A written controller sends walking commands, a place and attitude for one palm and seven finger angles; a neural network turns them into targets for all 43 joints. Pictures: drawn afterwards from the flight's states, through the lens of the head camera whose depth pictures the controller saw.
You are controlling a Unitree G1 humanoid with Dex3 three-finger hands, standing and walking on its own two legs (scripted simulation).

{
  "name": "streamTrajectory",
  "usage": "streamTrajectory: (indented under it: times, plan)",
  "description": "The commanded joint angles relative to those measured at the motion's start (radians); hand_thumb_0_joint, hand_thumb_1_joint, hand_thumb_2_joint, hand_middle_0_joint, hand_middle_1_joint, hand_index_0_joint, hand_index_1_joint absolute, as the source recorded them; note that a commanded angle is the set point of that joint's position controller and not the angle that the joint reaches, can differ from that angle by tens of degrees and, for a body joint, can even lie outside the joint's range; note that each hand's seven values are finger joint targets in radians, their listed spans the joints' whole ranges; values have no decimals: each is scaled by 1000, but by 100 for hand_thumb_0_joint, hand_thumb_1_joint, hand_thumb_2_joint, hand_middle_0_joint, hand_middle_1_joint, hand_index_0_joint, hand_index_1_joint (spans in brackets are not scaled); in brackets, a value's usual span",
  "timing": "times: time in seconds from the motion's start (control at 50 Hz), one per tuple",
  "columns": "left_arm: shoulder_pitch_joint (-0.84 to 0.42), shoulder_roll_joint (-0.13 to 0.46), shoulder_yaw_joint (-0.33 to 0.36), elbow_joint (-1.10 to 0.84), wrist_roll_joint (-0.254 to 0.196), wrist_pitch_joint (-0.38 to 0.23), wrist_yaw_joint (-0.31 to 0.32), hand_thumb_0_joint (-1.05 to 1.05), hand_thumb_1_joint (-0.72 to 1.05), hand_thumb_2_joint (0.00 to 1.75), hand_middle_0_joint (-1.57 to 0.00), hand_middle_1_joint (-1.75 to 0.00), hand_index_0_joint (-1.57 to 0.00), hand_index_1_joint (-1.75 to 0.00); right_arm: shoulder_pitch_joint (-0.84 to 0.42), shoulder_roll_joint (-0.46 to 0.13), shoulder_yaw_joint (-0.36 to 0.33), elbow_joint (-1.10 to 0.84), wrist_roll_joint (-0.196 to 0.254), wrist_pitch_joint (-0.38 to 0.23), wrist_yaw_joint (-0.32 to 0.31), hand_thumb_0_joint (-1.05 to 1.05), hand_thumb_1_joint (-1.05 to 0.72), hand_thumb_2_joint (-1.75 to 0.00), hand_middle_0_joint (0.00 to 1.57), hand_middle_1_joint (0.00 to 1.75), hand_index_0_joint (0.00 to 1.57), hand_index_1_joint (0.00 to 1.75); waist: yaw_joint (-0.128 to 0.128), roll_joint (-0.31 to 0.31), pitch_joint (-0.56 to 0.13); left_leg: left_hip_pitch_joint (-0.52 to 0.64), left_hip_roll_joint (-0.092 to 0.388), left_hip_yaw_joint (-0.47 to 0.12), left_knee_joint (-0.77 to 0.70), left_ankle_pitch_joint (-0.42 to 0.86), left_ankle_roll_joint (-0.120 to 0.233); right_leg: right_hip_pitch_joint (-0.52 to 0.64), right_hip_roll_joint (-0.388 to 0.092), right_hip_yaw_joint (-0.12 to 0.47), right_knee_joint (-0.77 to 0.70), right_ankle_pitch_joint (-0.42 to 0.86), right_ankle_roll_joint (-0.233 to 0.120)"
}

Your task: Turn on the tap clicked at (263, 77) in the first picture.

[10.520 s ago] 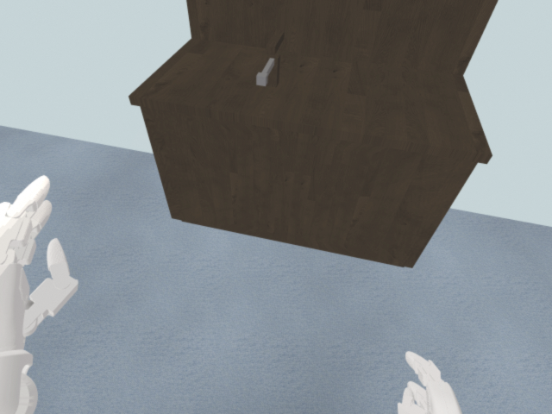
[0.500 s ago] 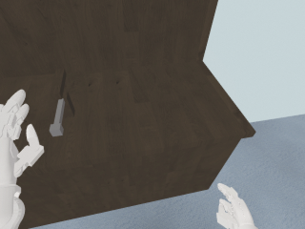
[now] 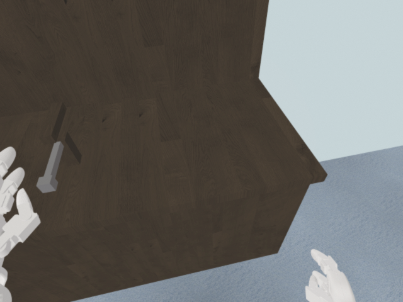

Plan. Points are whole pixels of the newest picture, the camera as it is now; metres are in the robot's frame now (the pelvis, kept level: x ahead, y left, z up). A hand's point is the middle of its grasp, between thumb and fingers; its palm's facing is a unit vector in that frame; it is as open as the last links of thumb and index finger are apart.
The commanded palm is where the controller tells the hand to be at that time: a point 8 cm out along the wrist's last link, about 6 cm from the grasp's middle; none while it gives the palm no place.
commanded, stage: turn the palm inward beside the body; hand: left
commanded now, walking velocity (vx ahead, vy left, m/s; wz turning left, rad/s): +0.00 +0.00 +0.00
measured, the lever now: (47, 184) +0.33 +0.38 +0.05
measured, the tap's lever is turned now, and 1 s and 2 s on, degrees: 0 0 0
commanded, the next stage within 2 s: reach beside the lever's end, fingers flat in 1.28 s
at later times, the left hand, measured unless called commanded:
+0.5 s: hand (47, 260) +0.15 +0.23 +0.13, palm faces +0.48 -0.85 -0.22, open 7.4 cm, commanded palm +0.09 +0.28 +0.16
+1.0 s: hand (46, 263) +0.14 +0.23 +0.13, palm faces +0.48 -0.86 -0.17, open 7.4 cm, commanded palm +0.08 +0.28 +0.15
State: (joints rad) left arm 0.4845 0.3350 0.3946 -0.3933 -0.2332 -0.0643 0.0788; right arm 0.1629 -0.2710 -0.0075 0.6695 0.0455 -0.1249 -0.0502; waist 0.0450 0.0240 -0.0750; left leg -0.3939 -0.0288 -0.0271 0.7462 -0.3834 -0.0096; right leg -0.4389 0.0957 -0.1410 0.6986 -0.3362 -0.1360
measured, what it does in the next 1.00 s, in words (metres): stands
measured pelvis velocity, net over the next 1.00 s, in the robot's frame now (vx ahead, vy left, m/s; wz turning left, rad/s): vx -0.02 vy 0.00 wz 0.08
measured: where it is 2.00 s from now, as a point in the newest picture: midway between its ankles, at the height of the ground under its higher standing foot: outside the picture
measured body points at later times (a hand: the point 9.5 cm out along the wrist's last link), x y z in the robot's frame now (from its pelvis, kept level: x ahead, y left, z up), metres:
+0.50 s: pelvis -0.03 -0.01 -0.01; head -0.03 -0.05 +0.44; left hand +0.12 +0.27 +0.15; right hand +0.19 -0.22 -0.10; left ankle -0.02 +0.15 -0.71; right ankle +0.02 +0.00 -0.71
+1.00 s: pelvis -0.02 +0.00 -0.01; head -0.02 -0.04 +0.44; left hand +0.11 +0.28 +0.14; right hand +0.21 -0.21 -0.09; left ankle -0.02 +0.15 -0.71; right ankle +0.02 +0.00 -0.71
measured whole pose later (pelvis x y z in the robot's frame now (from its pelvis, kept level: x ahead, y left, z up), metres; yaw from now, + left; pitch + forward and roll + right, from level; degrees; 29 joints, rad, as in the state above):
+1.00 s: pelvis -0.02 +0.00 -0.01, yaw +5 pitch +2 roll +2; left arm 0.57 0.25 0.22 -0.52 -0.29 0.09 0.15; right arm 0.14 -0.26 0.01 0.68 0.07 -0.26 -0.06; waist 0.06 0.06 -0.06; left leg -0.46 -0.01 -0.04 0.83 -0.40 -0.04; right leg -0.48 0.05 -0.23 0.79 -0.37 -0.12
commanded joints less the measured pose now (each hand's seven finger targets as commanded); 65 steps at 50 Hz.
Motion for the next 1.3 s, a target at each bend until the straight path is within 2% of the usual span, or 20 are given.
streamTrajectory:
  times: [0.0,0.04,0.08,0.14,0.16,0.26,0.34,0.4,0.44,0.46,0.62,0.66,0.68,0.74,0.76,0.84,0.96,1.02,1.18,1.28]
  plan:
    - [-109,161,59,-217,-10,-71,-1,0,90,90,-20,-30,-20,-30,-124,-91,-25,-161,5,-89,-23,0,-90,-90,20,30,20,30,-8,-13,-90,-146,42,-50,-28,93,25,234,-265,393,-202,240,184]
    - [-105,165,57,-209,-8,-84,14,0,90,90,-20,-30,-20,-30,-139,-91,-30,-154,1,-101,-26,0,-90,-90,20,30,20,30,-4,-45,-79,-174,46,-64,-9,44,19,227,-289,443,-233,111,197]
    - [-107,177,67,-226,7,-92,40,0,90,90,-20,-30,-20,-30,-142,-90,-36,-152,0,-105,-20,0,-90,-90,20,30,20,30,3,-47,-110,-201,44,-67,16,28,9,264,-314,481,-226,121,212]
    - [-53,172,68,-236,11,-76,67,0,90,90,-20,-30,-20,-30,-143,-87,-39,-153,-1,-101,-13,0,-90,-90,20,30,20,30,18,-37,-152,-210,39,-63,24,33,7,276,-311,464,-200,134,195]
    - [-58,181,80,-254,11,-70,75,0,90,90,-20,-30,-20,-30,-160,-86,-33,-162,5,-102,-13,0,-90,-90,20,30,20,30,21,2,-145,-205,38,-58,28,27,6,262,-310,470,-203,119,189]
    - [-49,140,39,-229,-10,-16,89,0,90,90,-20,-30,-20,-30,-196,-84,-29,-154,14,-101,-21,0,-90,-90,20,30,20,30,14,-37,-50,-228,50,-73,58,-17,-3,202,-329,515,-274,-118,194]
    - [-62,117,-13,-259,-15,16,90,0,90,90,-20,-30,-20,-30,-210,-80,-27,-161,8,-110,-25,0,-90,-90,20,30,20,30,16,-24,-36,-209,59,-79,61,-30,-9,150,-330,499,-299,-270,188]
    - [-44,114,-25,-280,-10,29,93,0,90,90,-20,-30,-20,-30,-213,-79,-27,-161,10,-117,-25,0,-90,-90,20,30,20,30,18,-26,-44,-213,62,-83,75,-31,-16,146,-336,500,-295,-291,188]
    - [-29,112,-32,-300,-10,31,93,0,90,90,-20,-30,-20,-30,-211,-79,-31,-158,9,-123,-23,0,-90,-90,20,30,20,30,18,-41,-51,-211,62,-83,83,-27,-16,143,-336,492,-290,-290,188]
    - [-25,124,-18,-316,-7,32,96,0,90,90,-20,-30,-20,-30,-220,-81,-28,-161,12,-126,-23,0,-90,-90,20,30,20,30,22,-13,-53,-211,61,-82,88,-23,-16,142,-333,495,-285,-274,184]
    - [40,58,-74,-350,-31,15,86,0,90,90,-20,-30,-20,-30,-184,-80,-28,-155,14,-164,-17,0,-90,-90,20,30,20,30,8,-55,-59,-216,61,-85,84,-15,-9,134,-326,460,-260,-217,185]
    - [56,60,-81,-355,-25,20,85,0,90,90,-20,-30,-20,-30,-191,-84,-25,-155,20,-175,-17,0,-90,-90,20,30,20,30,12,-4,-41,-205,61,-83,84,-13,-5,114,-319,451,-261,-220,174]
    - [44,54,-85,-367,-29,17,84,0,90,90,-20,-30,-20,-30,-173,-82,-23,-156,18,-179,-17,0,-90,-90,20,30,20,30,3,-24,-58,-201,58,-82,73,-7,-2,120,-314,437,-249,-195,176]
    - [33,75,-70,-357,-35,30,82,0,90,90,-20,-30,-20,-30,-172,-85,-22,-154,18,-186,-22,0,-90,-90,20,30,20,30,6,-49,-61,-218,59,-86,73,-13,-3,138,-321,446,-251,-195,186]
    - [34,82,-63,-353,-30,37,84,0,90,90,-20,-30,-20,-30,-186,-85,-19,-154,24,-189,-22,0,-90,-90,20,30,20,30,9,-12,-33,-213,58,-84,75,-9,-2,125,-315,445,-257,-203,176]
    - [28,64,-61,-339,-50,60,87,0,90,90,-20,-30,-20,-30,-182,-82,-16,-154,23,-192,-23,0,-90,-90,20,30,20,30,12,-35,-44,-218,61,-88,66,-16,-7,140,-322,446,-263,-216,183]
    - [58,71,-46,-351,-43,78,89,0,90,90,-20,-30,-20,-30,-176,-86,-14,-164,26,-203,-19,0,-90,-90,20,30,20,30,22,-16,-66,-198,56,-81,47,20,0,157,-306,415,-234,-100,177]
    - [76,46,-56,-335,-52,72,84,0,90,90,-20,-30,-20,-30,-147,-87,-15,-162,24,-204,-18,0,-90,-90,20,30,20,30,17,-69,-86,-205,54,-80,37,37,3,180,-302,401,-215,-4,187]
    - [58,47,-65,-359,-32,39,91,0,90,90,-20,-30,-20,-30,-118,-90,-16,-161,23,-216,-13,0,-90,-90,20,30,20,30,12,-6,-107,-171,44,-67,14,70,13,177,-277,361,-195,58,172]
    - [63,42,-64,-337,-35,14,85,0,90,90,-20,-30,-20,-30,-108,-90,-14,-162,22,-224,-17,0,-90,-90,20,30,20,30,12,-49,-96,-161,41,-66,-5,81,20,176,-258,338,-194,80,171]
